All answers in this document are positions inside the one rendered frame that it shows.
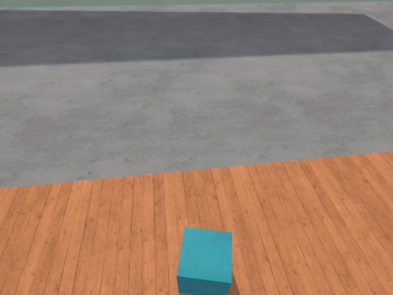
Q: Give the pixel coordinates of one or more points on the carton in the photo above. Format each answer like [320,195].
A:
[205,262]

